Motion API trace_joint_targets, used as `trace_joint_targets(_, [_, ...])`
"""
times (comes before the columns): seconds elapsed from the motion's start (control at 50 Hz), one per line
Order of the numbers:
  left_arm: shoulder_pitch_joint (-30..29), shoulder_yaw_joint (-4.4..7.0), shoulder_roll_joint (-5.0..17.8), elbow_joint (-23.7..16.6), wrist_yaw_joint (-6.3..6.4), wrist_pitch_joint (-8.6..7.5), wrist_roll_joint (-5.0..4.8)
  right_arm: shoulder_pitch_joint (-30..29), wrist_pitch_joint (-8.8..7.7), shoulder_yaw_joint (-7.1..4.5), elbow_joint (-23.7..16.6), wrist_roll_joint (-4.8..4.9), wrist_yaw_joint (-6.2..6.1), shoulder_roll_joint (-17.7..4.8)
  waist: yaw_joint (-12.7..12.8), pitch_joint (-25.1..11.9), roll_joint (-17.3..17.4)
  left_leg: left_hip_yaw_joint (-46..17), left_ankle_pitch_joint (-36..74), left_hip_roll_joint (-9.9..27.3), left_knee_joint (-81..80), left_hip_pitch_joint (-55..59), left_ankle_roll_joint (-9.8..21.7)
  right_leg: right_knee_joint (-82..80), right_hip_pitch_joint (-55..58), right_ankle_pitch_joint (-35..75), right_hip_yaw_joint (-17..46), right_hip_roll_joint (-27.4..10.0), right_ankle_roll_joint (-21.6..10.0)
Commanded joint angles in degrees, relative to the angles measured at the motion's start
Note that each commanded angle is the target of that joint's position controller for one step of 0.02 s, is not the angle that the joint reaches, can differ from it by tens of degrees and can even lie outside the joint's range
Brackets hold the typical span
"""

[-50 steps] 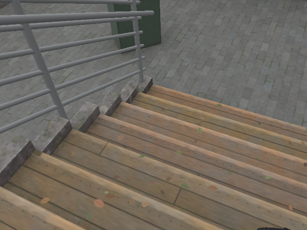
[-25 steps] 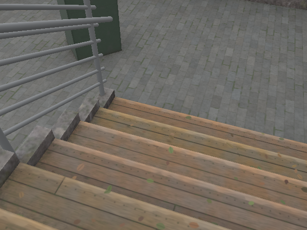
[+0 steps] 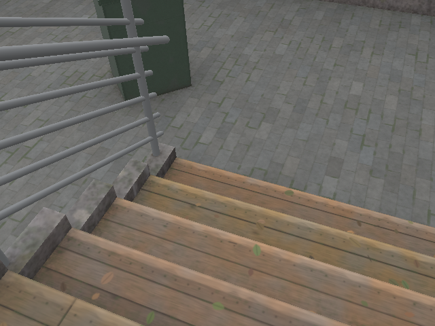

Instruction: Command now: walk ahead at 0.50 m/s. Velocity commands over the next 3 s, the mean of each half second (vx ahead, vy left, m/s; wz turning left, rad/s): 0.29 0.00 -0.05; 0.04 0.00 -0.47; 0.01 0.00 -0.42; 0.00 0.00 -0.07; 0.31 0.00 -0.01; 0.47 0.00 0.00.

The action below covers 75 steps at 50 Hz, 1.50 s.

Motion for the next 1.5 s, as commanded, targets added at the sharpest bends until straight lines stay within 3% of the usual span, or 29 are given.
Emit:
trace_joint_targets(0.02, [7.01,1.86,7.2,0.04,0.82,-0.77,-1.1,-4.92,-0.7,-0.88,-3.92,0.41,1.54,-3.74,0.51,5.39,-4.82,-4.91,3.75,2.33,-5.67,-16.09,1.48,-3.87,15.34,26.81,18.9,-18.47,-7.22])
trace_joint_targets(0.08, [11.7,2.42,8.84,-0.45,1.81,-1.08,0.29,-15.67,-2.37,-0.66,-7.16,0.98,2.68,-3.65,4.65,9.45,-6.3,-3.35,4.72,1.76,-13.38,-22.54,1.37,-2.73,19.24,18.93,21.84,-18.42,-6.99])
trace_joint_targets(0.14, [4.65,1.72,7.17,-4.15,2.77,0.43,-0.54,-15.97,-3.56,0.5,-6.93,-1.22,5.19,-0.75,4.2,10.18,-4.32,3.61,26.08,-2.01,-25.92,7.3,1.06,0.23,-5.76,12.38,10.78,-11.1,-4.67])
trace_joint_targets(0.24, [4.19,1.99,7.81,-4.4,2.53,2.0,-2.21,-13.35,-2.93,0.72,-7.01,0.85,4.71,-2.56,5.43,9.61,-6.11,1.61,23.83,-1.84,-38.61,17.24,-0.77,14.11,1.17,14.37,9.9,-8.83,-1.89])
trace_joint_targets(0.28, [1.33,2.33,8.94,-4.28,2.14,2.71,-1.39,2.12,-3.14,-0.78,-1.07,0.22,3.65,-5.26,-1.87,4.31,-5.01,3.27,27.86,-1.17,-46.49,29.75,-0.2,31.72,3.95,22.43,8.84,-7.72,-0.65])
trace_joint_targets(0.3, [1.65,2.53,8.89,-2.21,1.08,2.32,-1.25,15.36,-2.73,-2.2,3.55,-0.7,3.42,-8.19,-7.89,-0.78,-5.16,4.1,33.81,1.42,-40.21,50.04,0.52,46.21,-8.03,15.57,8.19,-4.46,1.45])
trace_joint_targets(0.32, [6.01,2.04,3.69,-0.62,0.71,1.66,-1.95,26.05,-2.76,-2.1,7.88,-1.76,3.65,-12.04,-9.21,-8.91,8.75,-2.22,64.39,10.36,-27.68,69.15,4.57,72.37,-22.87,-30.22,6.69,4.46,5.7])
trace_joint_targets(0.34, [16.58,0.87,3.0,-1.07,-0.25,1.38,-3.44,23.53,-2.48,-1.72,7.96,-1.38,4.18,-13.64,-4.68,-19.92,15.32,-9.24,74.48,18.68,-12.39,84.82,12.33,84.24,-35.38,-35.46,15.35,2.61,8.39])
trace_joint_targets(0.38, [9.37,1.3,7.98,-4.68,-0.33,2.13,-3.54,11.97,-1.11,0.5,3.78,-0.29,4.71,-5.72,-3.35,-23.0,5.41,-12.7,37.52,19.12,-20.55,70.17,15.56,71.01,-34.51,-25.48,16.51,-4.94,9.04])
trace_joint_targets(0.4, [5.3,1.0,5.95,-6.45,0.61,3.59,-3.62,4.2,-0.51,0.78,2.78,0.32,4.32,-6.05,0.1,-19.18,1.16,-19.65,10.84,21.23,-29.82,56.55,17.1,69.08,-31.93,-17.27,11.67,-8.02,8.54])
trace_joint_targets(0.42, [1.82,2.18,8.47,-6.58,1.83,5.61,-3.07,0.14,-0.57,1.4,0.38,-0.88,3.78,-4.8,0.72,-12.14,-4.28,-20.29,1.33,20.57,-36.24,39.77,16.74,61.16,-25.3,-5.15,10.94,-7.99,7.75])
trace_joint_targets(0.46, [-0.8,3.06,7.85,-8.03,3.31,6.94,-1.02,-0.3,-1.64,1.14,1.15,-2.62,2.16,-7.07,1.85,-1.95,-1.69,-11.49,9.11,16.09,-38.83,23.96,14.22,53.71,-20.78,3.71,11.4,-7.7,7.02])
trace_joint_targets(0.48, [-2.31,3.21,6.59,-9.49,3.75,6.34,-0.17,0.49,-2.25,0.86,1.54,-2.77,1.1,-7.59,2.06,-1.23,1.67,-7.29,13.93,13.95,-37.47,23.8,13.6,47.19,-20.94,6.21,11.87,-7.45,8.26])
trace_joint_targets(0.54, [-8.59,3.48,5.99,-14.42,3.78,6.37,-0.36,3.47,-1.31,1.44,2.86,-1.68,-1.34,-4.0,1.54,-5.65,5.03,-1.38,22.09,11.36,-35.91,32.14,11.64,28.35,-19.3,8.73,10.98,-8.72,9.04])
trace_joint_targets(0.62, [-12.41,3.46,7.57,-18.27,2.41,9.32,-0.15,0.48,1.36,0.16,-0.62,-1.86,-2.14,-10.21,0.89,-4.84,2.9,0.28,3.6,12.96,-37.25,29.52,12.9,34.51,-16.95,13.55,5.4,-7.0,9.34])
trace_joint_targets(0.68, [-20.75,3.04,7.19,-24.21,2.28,10.7,-0.07,2.49,3.42,-0.52,-1.58,-0.86,-2.76,-9.91,-2.74,2.48,4.21,-2.95,-13.34,16.14,-39.18,33.13,13.41,33.05,-28.71,2.95,7.25,-7.6,7.76])
trace_joint_targets(0.78, [-22.61,2.22,7.09,-27.2,0.32,9.41,-1.45,1.3,5.6,-1.91,-3.34,-0.65,-3.46,-12.45,-4.05,0.48,5.19,3.0,-9.63,15.42,-34.73,32.25,11.4,21.79,-18.3,-0.57,-0.67,-5.69,5.58])
trace_joint_targets(0.84, [-18.91,2.74,7.29,-26.99,0.07,9.27,-1.76,-0.8,6.43,-2.46,-3.87,1.07,-3.21,-13.07,-1.92,-1.3,5.86,6.21,-10.72,14.71,-28.69,30.92,6.94,6.41,-8.87,4.37,-4.46,-3.12,2.0])
trace_joint_targets(0.86, [-15.87,3.43,8.42,-25.8,0.08,9.31,-1.39,-0.34,6.61,-2.23,-3.7,1.51,-3.06,-11.67,-1.19,-1.71,3.35,8.59,-12.43,12.79,-23.07,27.85,4.14,0.24,-2.98,8.08,-4.3,-1.41,0.39])
trace_joint_targets(0.88, [-12.15,5.35,14.33,-25.53,0.05,8.93,-1.25,0.27,6.53,-1.7,-4.64,1.23,-2.76,-8.9,-1.09,-2.2,-9.27,14.24,-22.87,7.18,-4.36,14.71,-1.31,-5.23,8.24,27.63,11.17,-9.22,-3.64])
trace_joint_targets(0.9, [-10.14,6.14,20.4,-26.75,-0.67,8.02,-0.84,-4.39,5.52,-0.78,-8.89,-1.33,-2.16,-6.86,-1.26,-2.07,-23.12,11.85,-47.22,-2.17,14.07,-6.39,-5.25,-4.34,15.78,60.72,33.07,-22.92,-12.3])
trace_joint_targets(0.92, [-8.55,6.23,20.95,-27.18,-1.89,6.57,2.62,-10.33,4.12,-1.68,-10.59,0.35,-2.17,-9.99,3.71,-8.58,-16.45,0.42,-47.63,-4.8,21.22,-8.25,-5.34,-9.49,14.06,52.79,38.43,-27.45,-19.69])
trace_joint_targets(0.94, [-11.7,5.65,19.36,-27.18,-2.15,5.79,3.22,-11.82,4.23,-2.66,-10.55,1.5,-2.86,-11.95,1.56,-3.68,-10.53,-1.58,-42.75,-4.86,25.01,-9.62,-5.03,-9.25,11.23,45.58,34.07,-24.32,-18.47])
trace_joint_targets(0.98, [-18.79,4.17,15.89,-28.18,-0.61,6.5,-0.55,-7.45,6.14,-3.09,-8.07,-0.44,-4.42,-11.75,-2.44,-0.17,-7.98,-1.79,-32.58,-3.44,25.45,-8.85,-5.35,-7.2,6.05,41.27,25.04,-18.74,-11.51])
trace_joint_targets(1.0, [-20.91,3.62,15.14,-28.83,0.04,6.98,-1.13,-5.74,6.67,-3.14,-7.92,-0.83,-4.41,-11.45,-3.84,-0.55,-8.13,-1.54,-28.49,-3.43,25.4,-5.68,-5.63,-6.64,2.99,40.54,22.97,-16.67,-9.59])
trace_joint_targets(1.08, [-20.34,2.4,13.54,-28.49,1.25,7.0,-0.45,-4.04,6.69,-2.02,-8.47,-1.63,-3.39,-7.29,-4.64,-4.39,-3.45,-0.01,-19.66,-5.13,28.74,-0.83,-6.9,-2.76,0.39,47.87,21.24,-13.29,-8.36])
trace_joint_targets(1.3, [-17.1,1.52,12.63,-28.09,3.12,8.17,0.09,-9.1,5.86,0.17,-14.46,-0.44,-2.54,-5.22,-1.06,-3.73,-10.59,-2.07,-22.22,-5.37,12.91,0.82,-7.74,-2.49,5.53,28.24,30.48,-11.68,-7.18])
trace_joint_targets(1.44, [-19.8,1.67,11.59,-27.13,0.87,8.32,0.2,-5.66,4.54,0.56,-13.23,0.69,-0.23,-4.33,-0.74,-0.46,-12.42,2.6,-30.23,-6.16,-10.2,25.06,-4.65,-8.01,-6.66,21.81,30.15,-9.23,-9.97])
trace_joint_targets(1.5, [-20.69,0.74,8.29,-25.65,0.12,7.71,-0.18,1.61,4.27,0.49,-10.34,0.02,0.49,-2.93,-4.2,-0.64,-9.39,3.2,-20.93,-5.07,-28.16,40.85,-1.65,-7.89,-10.93,16.7,29.07,-6.61,-6.95])
Next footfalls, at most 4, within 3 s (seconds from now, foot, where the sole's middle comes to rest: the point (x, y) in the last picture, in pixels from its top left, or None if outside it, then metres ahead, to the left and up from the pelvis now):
0.30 left None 0.39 0.17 -0.93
0.88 right None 0.29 -0.05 -0.93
1.52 left None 0.38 0.15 -0.93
2.30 right None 0.36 -0.08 -0.93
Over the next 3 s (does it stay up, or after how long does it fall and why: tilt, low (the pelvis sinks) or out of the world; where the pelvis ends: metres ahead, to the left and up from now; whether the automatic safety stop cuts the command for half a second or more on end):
stays up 0.65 -0.17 -0.34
